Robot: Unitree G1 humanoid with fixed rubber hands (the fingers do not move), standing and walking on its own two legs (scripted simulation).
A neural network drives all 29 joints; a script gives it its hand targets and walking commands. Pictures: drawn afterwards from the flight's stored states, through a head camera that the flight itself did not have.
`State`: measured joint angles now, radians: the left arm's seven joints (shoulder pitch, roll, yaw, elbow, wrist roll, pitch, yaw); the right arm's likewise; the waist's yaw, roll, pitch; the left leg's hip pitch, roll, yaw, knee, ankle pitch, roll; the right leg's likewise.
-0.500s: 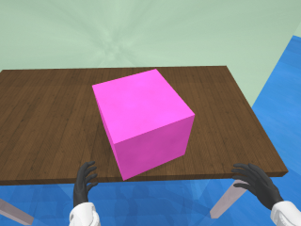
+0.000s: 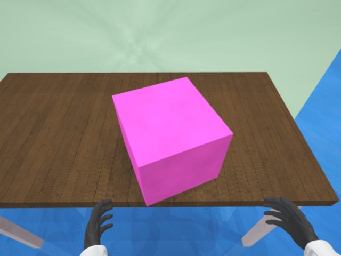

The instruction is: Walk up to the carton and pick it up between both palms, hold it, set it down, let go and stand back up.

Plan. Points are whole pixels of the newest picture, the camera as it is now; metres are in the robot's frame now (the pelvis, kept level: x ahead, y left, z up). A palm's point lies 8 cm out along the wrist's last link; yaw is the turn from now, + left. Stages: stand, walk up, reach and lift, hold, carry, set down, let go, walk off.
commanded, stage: set down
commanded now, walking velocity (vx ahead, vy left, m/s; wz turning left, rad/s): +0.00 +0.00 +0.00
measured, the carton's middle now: (167, 138) +0.41 +0.02 +0.02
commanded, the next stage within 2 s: let go in 1.00 s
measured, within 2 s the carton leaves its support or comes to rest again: neither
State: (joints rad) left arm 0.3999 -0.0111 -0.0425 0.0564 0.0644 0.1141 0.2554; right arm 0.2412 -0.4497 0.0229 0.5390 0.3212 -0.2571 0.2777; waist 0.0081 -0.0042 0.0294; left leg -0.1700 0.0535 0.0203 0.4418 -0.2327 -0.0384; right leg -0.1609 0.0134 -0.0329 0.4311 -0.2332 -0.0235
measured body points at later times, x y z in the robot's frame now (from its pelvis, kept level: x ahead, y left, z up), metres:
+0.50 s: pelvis +0.00 +0.00 +0.00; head -0.02 +0.01 +0.45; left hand +0.16 +0.20 -0.05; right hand +0.18 -0.25 -0.05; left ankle +0.00 +0.14 -0.74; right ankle +0.00 -0.11 -0.74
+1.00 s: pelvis +0.00 +0.02 +0.00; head +0.00 +0.03 +0.45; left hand +0.16 +0.22 -0.08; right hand +0.17 -0.22 -0.08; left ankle +0.00 +0.14 -0.74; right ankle +0.00 -0.11 -0.74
